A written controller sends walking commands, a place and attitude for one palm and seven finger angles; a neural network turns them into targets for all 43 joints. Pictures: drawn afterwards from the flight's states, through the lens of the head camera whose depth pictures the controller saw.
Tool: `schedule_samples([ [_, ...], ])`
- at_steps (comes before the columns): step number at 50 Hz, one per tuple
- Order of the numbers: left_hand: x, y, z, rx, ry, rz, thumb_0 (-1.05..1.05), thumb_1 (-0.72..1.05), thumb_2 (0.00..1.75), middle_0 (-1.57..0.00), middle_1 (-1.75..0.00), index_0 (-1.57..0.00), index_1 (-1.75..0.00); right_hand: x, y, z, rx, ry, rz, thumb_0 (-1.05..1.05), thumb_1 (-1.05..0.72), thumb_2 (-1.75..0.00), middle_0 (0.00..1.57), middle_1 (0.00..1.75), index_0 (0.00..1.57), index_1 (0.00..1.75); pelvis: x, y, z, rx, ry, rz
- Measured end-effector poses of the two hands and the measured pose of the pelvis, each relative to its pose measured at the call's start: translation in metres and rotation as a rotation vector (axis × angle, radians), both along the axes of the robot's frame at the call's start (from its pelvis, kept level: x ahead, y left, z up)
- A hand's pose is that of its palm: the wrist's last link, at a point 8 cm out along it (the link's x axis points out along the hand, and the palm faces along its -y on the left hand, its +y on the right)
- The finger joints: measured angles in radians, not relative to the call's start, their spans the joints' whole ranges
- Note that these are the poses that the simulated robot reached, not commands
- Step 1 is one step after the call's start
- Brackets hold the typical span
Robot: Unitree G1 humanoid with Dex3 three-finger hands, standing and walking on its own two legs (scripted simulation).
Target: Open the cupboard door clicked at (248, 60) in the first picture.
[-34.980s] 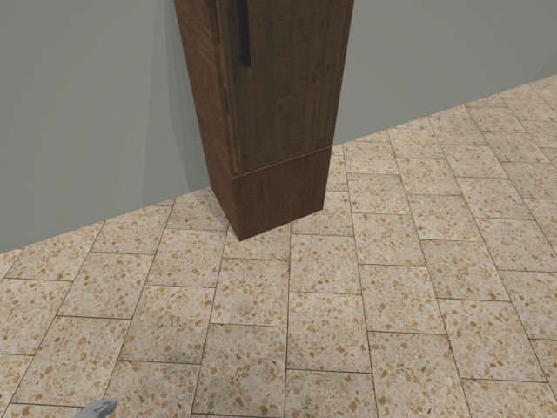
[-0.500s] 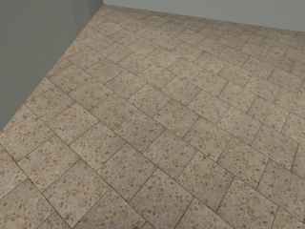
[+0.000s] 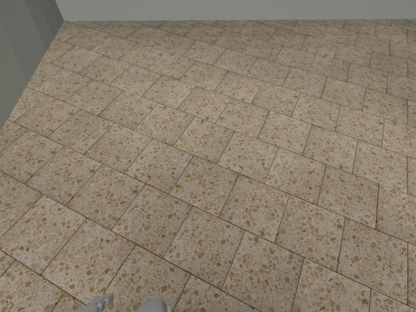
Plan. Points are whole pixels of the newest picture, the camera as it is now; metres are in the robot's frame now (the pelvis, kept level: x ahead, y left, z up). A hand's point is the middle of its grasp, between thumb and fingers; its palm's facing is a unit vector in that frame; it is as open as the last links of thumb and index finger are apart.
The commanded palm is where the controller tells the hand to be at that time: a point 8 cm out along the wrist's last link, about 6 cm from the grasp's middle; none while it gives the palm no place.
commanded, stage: turn to face it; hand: left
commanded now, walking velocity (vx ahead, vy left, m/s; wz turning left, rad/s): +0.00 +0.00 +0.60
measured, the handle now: out of the picture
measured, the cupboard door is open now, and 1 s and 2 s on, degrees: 38 38 38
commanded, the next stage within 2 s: none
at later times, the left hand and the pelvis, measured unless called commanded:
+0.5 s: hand (109, 290) +0.19 +0.22 -0.15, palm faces +0.26 -0.93 -0.25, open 7.3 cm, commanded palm none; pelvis +0.14 -0.01 +0.00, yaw +15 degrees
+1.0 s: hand out of the picture +0.13 +0.19 -0.17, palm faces +0.56 -0.78 -0.27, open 7.4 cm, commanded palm none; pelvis +0.20 -0.03 +0.00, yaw +35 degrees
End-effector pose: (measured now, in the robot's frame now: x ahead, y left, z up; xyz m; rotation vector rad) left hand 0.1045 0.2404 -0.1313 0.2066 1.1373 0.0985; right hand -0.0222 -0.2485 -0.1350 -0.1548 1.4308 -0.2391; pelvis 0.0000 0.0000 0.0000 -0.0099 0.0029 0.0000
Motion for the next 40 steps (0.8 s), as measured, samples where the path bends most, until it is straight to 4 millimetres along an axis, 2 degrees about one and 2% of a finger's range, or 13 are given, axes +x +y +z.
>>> schedule_samples([
  [3, 0.011, -0.009, -0.001, -0.028, 0.033, 0.013, 0.00, 0.92, 0.90, -0.20, -0.30, -0.20, -0.29, 0.053, 0.007, 0.011, 0.005, -0.082, 0.020, 0.01, -0.91, -0.90, 0.20, 0.30, 0.20, 0.30, 0.025, 0.000, 0.008, 0.002, 0.008, 0.016],
  [5, 0.021, -0.006, -0.002, -0.036, 0.029, 0.045, -0.01, 0.94, 0.90, -0.20, -0.30, -0.20, -0.29, 0.083, 0.016, 0.014, 0.016, -0.113, 0.049, 0.00, -0.91, -0.90, 0.20, 0.30, 0.20, 0.30, 0.042, 0.002, 0.010, -0.003, 0.008, 0.035],
  [12, 0.042, 0.013, -0.025, -0.073, 0.052, 0.168, -0.01, 0.93, 0.90, -0.20, -0.30, -0.20, -0.30, 0.169, 0.040, 0.001, 0.010, -0.132, 0.174, 0.00, -0.93, -0.90, 0.20, 0.30, 0.20, 0.30, 0.097, 0.021, -0.007, -0.022, 0.008, 0.118],
  [16, 0.044, 0.022, -0.020, -0.051, 0.097, 0.215, 0.00, 0.92, 0.90, -0.20, -0.30, -0.20, -0.29, 0.204, 0.046, 0.003, 0.013, -0.142, 0.228, 0.00, -0.92, -0.90, 0.20, 0.30, 0.20, 0.30, 0.112, 0.021, -0.003, -0.011, 0.028, 0.157],
  [19, 0.049, 0.026, -0.010, -0.026, 0.096, 0.250, 0.00, 0.92, 0.90, -0.20, -0.30, -0.20, -0.29, 0.222, 0.043, 0.006, 0.020, -0.140, 0.260, 0.00, -0.92, -0.90, 0.21, 0.30, 0.20, 0.30, 0.121, 0.016, 0.002, -0.013, 0.036, 0.186],
  [26, 0.062, 0.020, 0.011, 0.047, 0.031, 0.322, 0.00, 0.91, 0.90, -0.20, -0.30, -0.20, -0.29, 0.263, 0.010, -0.001, 0.032, -0.118, 0.321, 0.00, -0.91, -0.90, 0.21, 0.30, 0.21, 0.30, 0.142, -0.013, 0.003, -0.015, 0.030, 0.271],
  [29, 0.057, 0.012, 0.012, 0.082, 0.013, 0.363, 0.00, 0.91, 0.90, -0.20, -0.30, -0.20, -0.29, 0.290, -0.007, -0.008, 0.032, -0.115, 0.356, 0.00, -0.91, -0.90, 0.21, 0.30, 0.20, 0.30, 0.150, -0.026, -0.003, 0.007, 0.029, 0.316],
  [33, 0.040, -0.004, 0.016, 0.068, 0.051, 0.431, 0.00, 0.91, 0.90, -0.20, -0.30, -0.20, -0.29, 0.329, -0.014, 0.004, 0.018, -0.123, 0.425, 0.01, -0.91, -0.90, 0.20, 0.30, 0.20, 0.30, 0.162, -0.031, 0.005, 0.022, 0.028, 0.385],
  [36, 0.028, -0.015, 0.013, 0.039, 0.083, 0.471, 0.00, 0.91, 0.90, -0.20, -0.30, -0.20, -0.29, 0.360, -0.008, 0.015, 0.011, -0.150, 0.481, 0.01, -0.91, -0.90, 0.20, 0.30, 0.20, 0.30, 0.170, -0.032, 0.010, 0.042, 0.037, 0.425],
  [40, 0.007, -0.023, 0.000, -0.008, 0.122, 0.530, 0.00, 0.91, 0.90, -0.20, -0.30, -0.20, -0.29, 0.401, 0.017, 0.020, 0.006, -0.207, 0.581, 0.01, -0.91, -0.90, 0.20, 0.30, 0.20, 0.30, 0.177, -0.026, 0.005, 0.046, 0.041, 0.479],
])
